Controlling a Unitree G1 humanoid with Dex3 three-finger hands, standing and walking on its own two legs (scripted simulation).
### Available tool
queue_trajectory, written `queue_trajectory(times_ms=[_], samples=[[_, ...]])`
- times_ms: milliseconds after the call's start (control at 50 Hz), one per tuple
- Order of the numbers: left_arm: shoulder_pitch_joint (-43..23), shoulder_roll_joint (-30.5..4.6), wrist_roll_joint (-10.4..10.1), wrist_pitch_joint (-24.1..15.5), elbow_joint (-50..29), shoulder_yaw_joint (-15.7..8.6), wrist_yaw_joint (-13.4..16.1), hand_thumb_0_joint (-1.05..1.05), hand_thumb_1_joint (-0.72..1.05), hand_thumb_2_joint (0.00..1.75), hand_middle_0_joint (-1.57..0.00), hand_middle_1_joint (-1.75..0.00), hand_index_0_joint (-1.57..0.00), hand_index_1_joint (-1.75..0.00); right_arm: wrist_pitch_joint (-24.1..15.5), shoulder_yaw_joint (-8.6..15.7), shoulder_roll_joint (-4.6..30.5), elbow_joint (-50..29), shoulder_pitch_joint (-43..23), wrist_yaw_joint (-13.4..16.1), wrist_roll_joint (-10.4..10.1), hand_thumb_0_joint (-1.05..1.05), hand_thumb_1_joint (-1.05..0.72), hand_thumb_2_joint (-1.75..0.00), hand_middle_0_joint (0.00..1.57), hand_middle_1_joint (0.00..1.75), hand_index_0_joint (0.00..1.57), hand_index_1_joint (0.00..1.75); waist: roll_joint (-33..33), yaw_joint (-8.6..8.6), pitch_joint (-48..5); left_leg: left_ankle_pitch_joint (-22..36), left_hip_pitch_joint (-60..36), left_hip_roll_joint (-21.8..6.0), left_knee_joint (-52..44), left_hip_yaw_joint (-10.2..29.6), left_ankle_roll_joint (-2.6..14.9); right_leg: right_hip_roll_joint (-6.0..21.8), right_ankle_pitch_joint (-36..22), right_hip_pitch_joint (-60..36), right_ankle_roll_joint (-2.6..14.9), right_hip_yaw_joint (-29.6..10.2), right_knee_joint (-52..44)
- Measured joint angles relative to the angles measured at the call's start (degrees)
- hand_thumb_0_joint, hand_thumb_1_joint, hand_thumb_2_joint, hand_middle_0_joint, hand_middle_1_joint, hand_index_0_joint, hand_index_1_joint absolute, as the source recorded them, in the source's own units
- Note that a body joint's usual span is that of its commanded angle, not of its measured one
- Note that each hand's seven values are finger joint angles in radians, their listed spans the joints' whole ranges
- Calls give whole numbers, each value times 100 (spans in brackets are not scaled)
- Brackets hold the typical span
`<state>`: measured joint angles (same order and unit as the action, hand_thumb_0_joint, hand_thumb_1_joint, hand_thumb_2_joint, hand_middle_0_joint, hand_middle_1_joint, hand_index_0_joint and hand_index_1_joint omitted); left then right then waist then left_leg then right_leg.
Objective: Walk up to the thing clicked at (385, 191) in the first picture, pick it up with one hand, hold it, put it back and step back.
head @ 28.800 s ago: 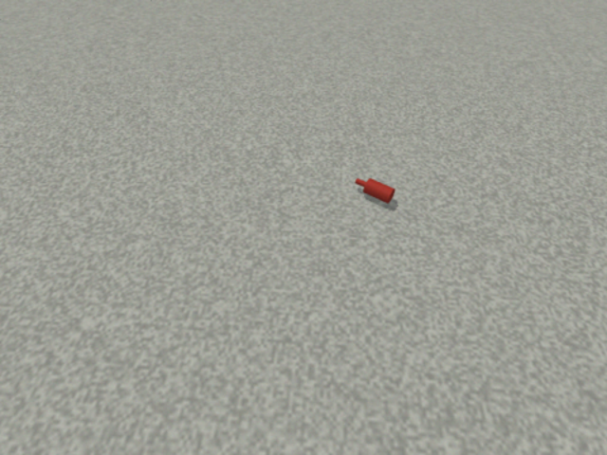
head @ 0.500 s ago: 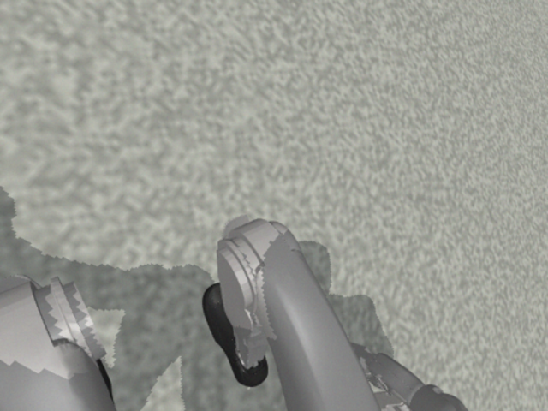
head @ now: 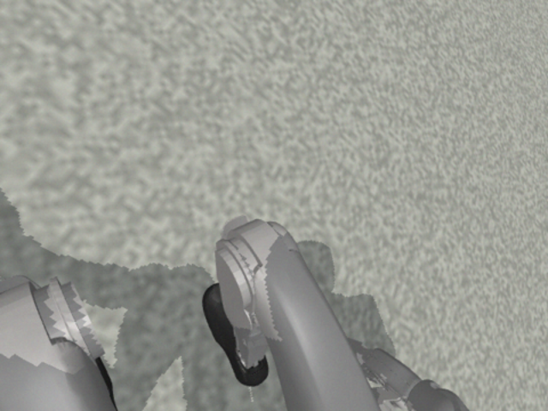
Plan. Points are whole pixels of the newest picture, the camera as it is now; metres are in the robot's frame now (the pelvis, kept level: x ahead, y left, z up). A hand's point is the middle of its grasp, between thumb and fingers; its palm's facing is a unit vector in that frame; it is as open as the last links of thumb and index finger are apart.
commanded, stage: close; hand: left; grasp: from above
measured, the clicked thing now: out of the picture +0.41 +0.37 -0.27
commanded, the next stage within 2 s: settle in 0.36 s
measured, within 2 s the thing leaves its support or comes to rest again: leaves its support in 0.76 s
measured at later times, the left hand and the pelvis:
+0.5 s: hand out of the picture +0.40 +0.35 -0.24, palm faces -0.37 -0.20 -0.91, open 10.0 cm; pelvis +0.00 +0.00 +0.00, yaw +0 degrees
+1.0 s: hand out of the picture +0.41 +0.35 -0.18, palm faces -0.32 -0.15 -0.94, open 9.9 cm; pelvis +0.01 +0.00 +0.01, yaw +2 degrees
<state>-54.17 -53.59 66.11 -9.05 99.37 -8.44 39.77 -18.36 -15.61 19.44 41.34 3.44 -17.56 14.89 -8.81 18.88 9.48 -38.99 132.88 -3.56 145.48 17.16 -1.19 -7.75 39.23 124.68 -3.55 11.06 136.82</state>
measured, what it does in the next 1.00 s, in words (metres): stands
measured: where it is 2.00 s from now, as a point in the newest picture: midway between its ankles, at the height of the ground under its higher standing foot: (178, 383)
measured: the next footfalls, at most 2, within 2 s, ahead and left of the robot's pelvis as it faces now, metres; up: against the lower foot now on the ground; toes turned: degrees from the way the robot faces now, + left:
none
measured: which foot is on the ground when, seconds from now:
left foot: down 0.00-1.00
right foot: down 0.00-1.00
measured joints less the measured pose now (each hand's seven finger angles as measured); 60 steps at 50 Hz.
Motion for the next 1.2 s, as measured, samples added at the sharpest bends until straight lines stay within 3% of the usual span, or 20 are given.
queue_trajectory(times_ms=[160,340,540,620,840,1000,1200], samples=[[18,-67,9,-135,-59,52,-159,0,10,43,-55,-62,-59,-58,127,-78,-9,30,79,62,31,0,-89,-89,20,30,20,30,-13,-7,-9,-5,-8,18,9,20,-15,12,12,-15,13,18,8],[24,-84,54,-221,-53,158,-101,-1,10,38,-60,-56,-64,-52,167,-156,-55,-16,63,97,69,0,-89,-89,20,30,20,30,-36,-33,23,7,-26,13,34,27,-17,3,-12,-26,12,21,27],[48,-56,70,-159,-90,145,-5,-1,9,34,-66,-49,-69,-45,197,-179,-81,-52,23,153,110,0,-90,-89,20,30,20,30,-36,-42,-5,28,-3,4,19,36,0,-9,-43,-12,-3,28,-9],[65,-4,65,-83,-172,132,-108,-1,7,35,-68,-48,-72,-44,208,-141,-82,-39,61,146,79,0,-90,-90,20,30,20,30,-18,-48,-62,18,19,14,18,29,3,2,-21,-2,-1,25,-7],[599,502,104,98,-1189,-93,-448,-1,3,34,-74,-44,-77,-40,308,286,-147,161,304,57,-84,0,-91,-90,20,30,20,30,227,-250,-476,-25,96,59,-53,-65,-48,85,96,96,78,-33,27],[700,1072,-142,429,-1703,250,-791,-1,4,31,-76,-40,-79,-36,463,719,-147,249,331,48,-406,0,-91,-90,20,30,20,30,636,-520,-1000,27,150,32,-248,-303,3,132,109,203,88,-212,-30],[475,1341,-311,484,-1746,476,-1574,-1,5,30,-77,-39,-80,-35,736,908,-173,108,338,270,-668,0,-91,-90,20,30,20,30,818,-696,-1115,205,36,30,-565,-579,23,204,20,187,126,-420,-147]])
